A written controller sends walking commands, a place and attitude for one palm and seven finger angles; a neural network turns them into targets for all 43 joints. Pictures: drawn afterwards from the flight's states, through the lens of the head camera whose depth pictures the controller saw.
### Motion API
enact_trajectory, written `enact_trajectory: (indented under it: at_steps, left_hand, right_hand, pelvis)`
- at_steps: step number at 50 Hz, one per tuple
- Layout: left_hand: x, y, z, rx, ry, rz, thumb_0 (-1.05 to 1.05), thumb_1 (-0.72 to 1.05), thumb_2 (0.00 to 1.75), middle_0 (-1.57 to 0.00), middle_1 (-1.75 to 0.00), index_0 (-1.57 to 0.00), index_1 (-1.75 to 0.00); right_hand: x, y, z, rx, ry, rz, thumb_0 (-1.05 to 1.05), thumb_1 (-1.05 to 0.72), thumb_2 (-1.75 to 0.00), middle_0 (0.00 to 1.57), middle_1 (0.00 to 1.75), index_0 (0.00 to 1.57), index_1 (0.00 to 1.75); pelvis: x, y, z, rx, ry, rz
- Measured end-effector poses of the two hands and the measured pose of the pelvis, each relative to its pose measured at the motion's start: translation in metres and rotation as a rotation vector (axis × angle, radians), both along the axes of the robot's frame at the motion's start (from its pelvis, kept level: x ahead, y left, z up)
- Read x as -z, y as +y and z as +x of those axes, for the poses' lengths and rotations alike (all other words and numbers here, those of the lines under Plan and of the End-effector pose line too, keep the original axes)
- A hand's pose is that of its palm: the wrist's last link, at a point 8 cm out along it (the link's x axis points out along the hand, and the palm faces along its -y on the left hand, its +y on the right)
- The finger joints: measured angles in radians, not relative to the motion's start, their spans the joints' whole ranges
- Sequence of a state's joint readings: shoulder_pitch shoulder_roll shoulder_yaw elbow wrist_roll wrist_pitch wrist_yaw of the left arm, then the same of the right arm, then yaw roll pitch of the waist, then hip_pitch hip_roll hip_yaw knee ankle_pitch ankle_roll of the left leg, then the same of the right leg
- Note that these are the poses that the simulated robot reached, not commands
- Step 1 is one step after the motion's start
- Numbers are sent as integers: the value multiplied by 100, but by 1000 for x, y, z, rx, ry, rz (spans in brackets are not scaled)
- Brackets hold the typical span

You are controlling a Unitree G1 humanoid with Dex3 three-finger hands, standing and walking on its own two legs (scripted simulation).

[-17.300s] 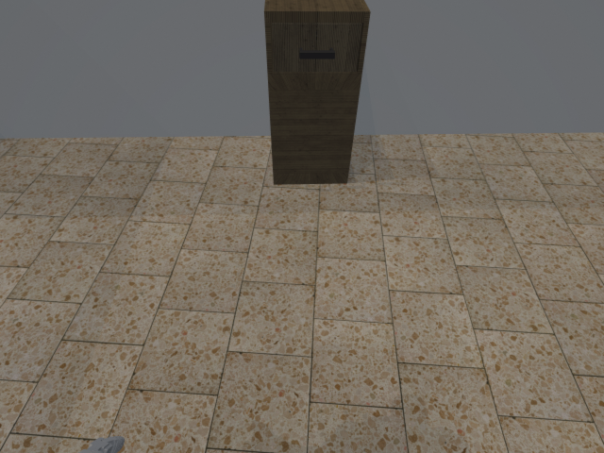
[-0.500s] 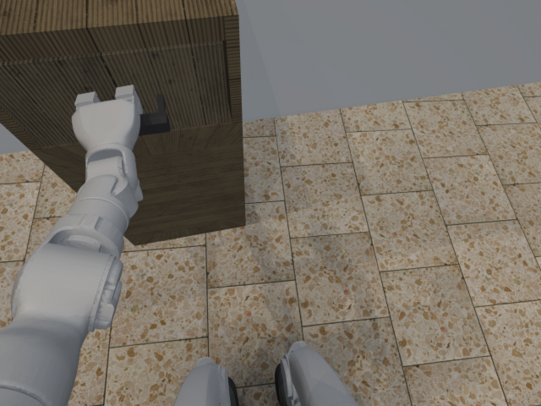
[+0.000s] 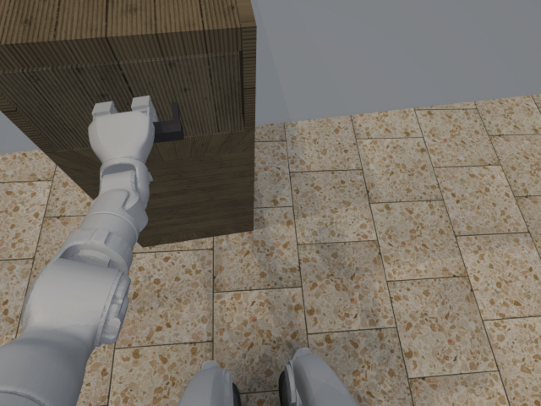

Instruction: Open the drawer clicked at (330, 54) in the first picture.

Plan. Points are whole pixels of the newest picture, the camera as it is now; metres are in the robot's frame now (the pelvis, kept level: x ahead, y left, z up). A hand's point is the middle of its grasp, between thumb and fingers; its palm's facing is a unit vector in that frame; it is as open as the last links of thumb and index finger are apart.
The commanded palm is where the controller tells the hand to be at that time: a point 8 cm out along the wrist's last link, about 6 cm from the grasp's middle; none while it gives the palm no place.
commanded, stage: close the thumb around the handle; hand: left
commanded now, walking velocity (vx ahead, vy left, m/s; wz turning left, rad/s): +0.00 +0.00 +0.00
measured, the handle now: (138, 123) +0.56 +0.16 +0.00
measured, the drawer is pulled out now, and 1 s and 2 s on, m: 0.00 0.04 0.17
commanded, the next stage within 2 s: pull the drawer open in 0.36 s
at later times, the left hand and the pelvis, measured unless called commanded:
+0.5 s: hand (135, 157) +0.51 +0.17 -0.02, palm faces -0.04 -0.02 -1.00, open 5.6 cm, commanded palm +0.48 +0.16 +0.02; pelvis +0.00 +0.00 +0.00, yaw +0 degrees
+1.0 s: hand (135, 181) +0.47 +0.17 -0.02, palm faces -0.04 -0.04 -1.00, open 5.6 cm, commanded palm +0.43 +0.16 +0.02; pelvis +0.01 +0.00 +0.01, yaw +0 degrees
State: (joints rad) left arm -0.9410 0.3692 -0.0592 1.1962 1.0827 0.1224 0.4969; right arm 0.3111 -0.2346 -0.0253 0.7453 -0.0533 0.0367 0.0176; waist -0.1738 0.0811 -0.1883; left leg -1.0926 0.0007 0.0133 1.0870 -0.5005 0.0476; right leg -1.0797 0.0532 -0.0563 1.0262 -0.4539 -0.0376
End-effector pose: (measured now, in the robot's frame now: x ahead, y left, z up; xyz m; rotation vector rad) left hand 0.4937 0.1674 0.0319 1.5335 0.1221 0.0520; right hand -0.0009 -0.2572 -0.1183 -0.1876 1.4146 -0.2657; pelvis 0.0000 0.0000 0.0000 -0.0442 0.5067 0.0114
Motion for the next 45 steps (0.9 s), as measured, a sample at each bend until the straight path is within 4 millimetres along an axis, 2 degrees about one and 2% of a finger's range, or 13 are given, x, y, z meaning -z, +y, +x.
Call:
enact_trajectory:
  at_steps: [14,32,38,45]
  left_hand:
    - [-1,3,-3,48,1,3,0,70,81,-39,-133,-40,-133]
    - [0,1,-10,29,11,4,0,72,79,-35,-135,-40,-135]
    - [0,1,-21,38,9,-4,0,73,78,-34,-135,-41,-135]
    - [0,1,-37,43,-2,-9,0,73,79,-33,-135,-40,-135]
  right_hand:
    - [0,1,-7,-1,9,-2,0,-91,-89,20,30,21,30]
    - [-4,2,-11,22,16,11,0,-91,-89,20,30,21,30]
    - [-5,3,-1,13,0,19,0,-91,-89,20,30,21,30]
    - [-6,3,22,-2,-42,25,0,-91,-89,20,30,21,30]
  pelvis:
    - [1,0,1,3,-5,3]
    - [-5,1,2,14,-17,6]
    - [-8,1,6,15,-30,9]
    - [-12,1,11,16,-48,12]
